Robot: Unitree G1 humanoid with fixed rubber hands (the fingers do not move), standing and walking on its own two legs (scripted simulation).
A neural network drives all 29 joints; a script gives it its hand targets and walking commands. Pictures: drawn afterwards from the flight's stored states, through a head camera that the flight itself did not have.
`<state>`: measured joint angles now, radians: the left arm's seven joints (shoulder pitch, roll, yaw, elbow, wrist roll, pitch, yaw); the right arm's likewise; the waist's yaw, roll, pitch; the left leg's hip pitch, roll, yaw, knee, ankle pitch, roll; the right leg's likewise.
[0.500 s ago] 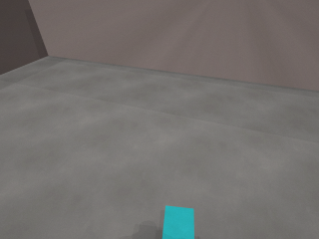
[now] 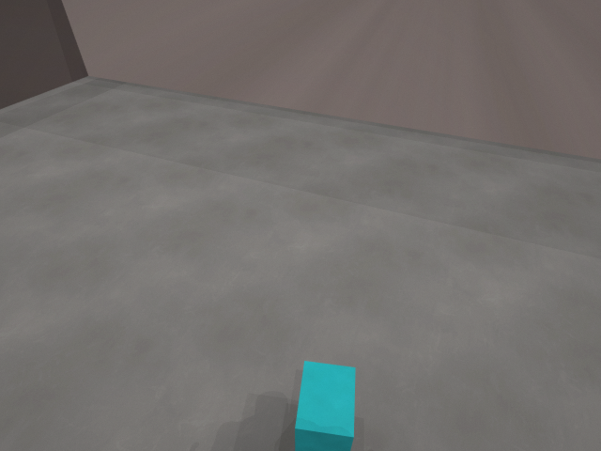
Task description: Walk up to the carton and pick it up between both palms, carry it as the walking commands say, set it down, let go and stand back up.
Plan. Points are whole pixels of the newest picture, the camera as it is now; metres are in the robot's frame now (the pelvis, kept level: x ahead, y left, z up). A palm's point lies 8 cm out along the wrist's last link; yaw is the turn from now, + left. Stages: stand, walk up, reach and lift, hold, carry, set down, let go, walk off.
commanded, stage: stand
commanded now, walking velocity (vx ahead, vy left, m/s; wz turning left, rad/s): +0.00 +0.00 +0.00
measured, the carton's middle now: (324, 420) +0.43 -0.08 -0.62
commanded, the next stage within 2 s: none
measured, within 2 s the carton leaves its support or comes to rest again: neither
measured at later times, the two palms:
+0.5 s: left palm out of the picture +0.03 +0.30 -0.11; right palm out of the picture +0.03 -0.27 -0.12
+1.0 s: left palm out of the picture +0.05 +0.31 -0.11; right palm out of the picture +0.05 -0.26 -0.12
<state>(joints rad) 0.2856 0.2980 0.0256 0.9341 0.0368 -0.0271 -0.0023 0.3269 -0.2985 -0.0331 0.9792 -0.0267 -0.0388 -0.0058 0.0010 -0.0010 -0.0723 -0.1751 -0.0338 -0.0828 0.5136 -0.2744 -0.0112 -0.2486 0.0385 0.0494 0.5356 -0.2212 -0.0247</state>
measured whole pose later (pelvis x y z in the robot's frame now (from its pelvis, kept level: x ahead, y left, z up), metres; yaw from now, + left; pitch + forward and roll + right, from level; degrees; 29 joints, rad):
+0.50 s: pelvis -0.01 +0.01 +0.00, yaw +0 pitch -4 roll +1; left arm 0.23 0.33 0.00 1.06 0.03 -0.02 -0.01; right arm 0.26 -0.32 -0.02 1.05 -0.01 -0.03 -0.01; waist 0.02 0.00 -0.02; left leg -0.17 -0.05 -0.07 0.48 -0.23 0.01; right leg -0.24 0.02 0.07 0.49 -0.18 0.00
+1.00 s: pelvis -0.01 +0.02 +0.01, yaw +0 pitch -4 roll +1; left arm 0.17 0.33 -0.02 1.10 0.02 -0.02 0.00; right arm 0.18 -0.32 -0.01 1.08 -0.01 -0.03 0.00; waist 0.02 0.00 0.02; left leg -0.15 -0.06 -0.07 0.43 -0.22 0.02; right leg -0.22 0.01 0.08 0.46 -0.17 0.01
